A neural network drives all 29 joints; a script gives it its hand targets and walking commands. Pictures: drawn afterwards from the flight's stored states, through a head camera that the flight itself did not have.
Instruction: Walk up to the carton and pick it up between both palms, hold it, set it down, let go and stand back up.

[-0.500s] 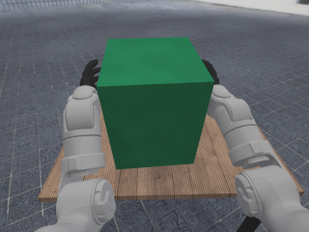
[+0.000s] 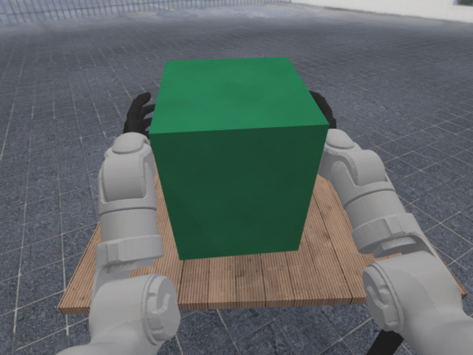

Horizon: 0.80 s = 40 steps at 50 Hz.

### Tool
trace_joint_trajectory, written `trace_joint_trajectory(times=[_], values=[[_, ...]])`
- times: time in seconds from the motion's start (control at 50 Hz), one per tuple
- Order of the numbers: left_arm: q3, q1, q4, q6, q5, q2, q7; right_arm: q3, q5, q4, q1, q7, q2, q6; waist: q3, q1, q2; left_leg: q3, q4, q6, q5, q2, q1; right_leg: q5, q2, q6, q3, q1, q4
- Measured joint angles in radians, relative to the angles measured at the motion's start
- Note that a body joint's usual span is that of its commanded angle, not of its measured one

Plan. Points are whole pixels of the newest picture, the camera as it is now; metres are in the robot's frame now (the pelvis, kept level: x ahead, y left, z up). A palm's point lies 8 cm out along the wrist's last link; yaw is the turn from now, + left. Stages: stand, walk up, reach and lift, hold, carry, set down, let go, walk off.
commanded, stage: hold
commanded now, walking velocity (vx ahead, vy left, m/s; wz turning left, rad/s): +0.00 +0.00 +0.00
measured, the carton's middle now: (233, 158) +0.37 +0.00 +0.22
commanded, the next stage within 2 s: none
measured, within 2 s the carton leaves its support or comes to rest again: neither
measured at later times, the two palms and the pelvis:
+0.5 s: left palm (134, 145) +0.37 +0.15 +0.25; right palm (320, 140) +0.37 -0.14 +0.25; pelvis +0.00 +0.01 +0.00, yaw +0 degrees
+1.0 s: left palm (134, 147) +0.37 +0.15 +0.25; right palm (319, 141) +0.37 -0.14 +0.24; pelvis +0.00 +0.00 +0.00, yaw +0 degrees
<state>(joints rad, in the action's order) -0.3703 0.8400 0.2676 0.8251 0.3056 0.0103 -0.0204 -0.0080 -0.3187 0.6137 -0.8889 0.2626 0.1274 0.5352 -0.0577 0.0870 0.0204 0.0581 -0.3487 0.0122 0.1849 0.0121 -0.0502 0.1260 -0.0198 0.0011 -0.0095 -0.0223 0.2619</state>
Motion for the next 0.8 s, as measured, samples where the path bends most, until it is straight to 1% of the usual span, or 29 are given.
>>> trace_joint_trajectory(times=[0.18,0.38,0.52,0.62,0.74,0.8], values=[[0.007,-0.01,0.003,-0.007,-0.008,-0.011,-0.012,-0.006,-0.001,-0.016,0.018,0.013,-0.007,-0.001,0.002,0.0,0.011,0.004,-0.002,-0.002,-0.001,-0.003,-0.003,-0.003,0.002,-0.003,-0.004,0.004,-0.007],[0.028,-0.03,-0.042,0.003,-0.004,-0.007,-0.004,0.004,-0.014,-0.034,0.024,0.009,-0.007,-0.005,0.005,0.013,0.019,0.007,-0.024,-0.006,0.007,-0.006,-0.017,-0.004,0.004,-0.006,-0.005,0.0,-0.004],[0.018,-0.004,-0.005,0.001,0.008,0.001,0.006,0.022,0.003,0.0,0.009,-0.008,-0.006,-0.008,0.002,0.006,0.012,0.0,-0.017,-0.007,0.001,-0.007,-0.019,-0.003,0.005,-0.006,0.002,-0.013,0.005],[0.013,0.01,-0.004,0.0,0.0,-0.001,0.011,0.009,0.005,-0.002,0.004,-0.008,0.0,-0.015,-0.003,0.0,0.004,0.001,-0.014,-0.004,0.001,-0.003,-0.021,-0.001,0.001,-0.003,0.001,-0.015,0.005],[-0.003,0.01,0.029,-0.013,0.0,-0.004,-0.001,-0.006,0.008,0.011,0.0,0.001,0.003,-0.002,-0.005,-0.001,0.006,0.005,0.001,-0.002,-0.001,-0.003,-0.005,0.001,0.001,-0.001,-0.002,0.0,-0.003],[0.004,-0.014,0.005,-0.013,-0.009,-0.006,-0.013,-0.018,-0.003,-0.004,0.011,0.01,0.001,0.0,-0.005,0.005,0.011,0.006,0.001,-0.001,0.0,-0.002,-0.002,0.0,0.0,-0.001,-0.003,0.006,-0.01]])
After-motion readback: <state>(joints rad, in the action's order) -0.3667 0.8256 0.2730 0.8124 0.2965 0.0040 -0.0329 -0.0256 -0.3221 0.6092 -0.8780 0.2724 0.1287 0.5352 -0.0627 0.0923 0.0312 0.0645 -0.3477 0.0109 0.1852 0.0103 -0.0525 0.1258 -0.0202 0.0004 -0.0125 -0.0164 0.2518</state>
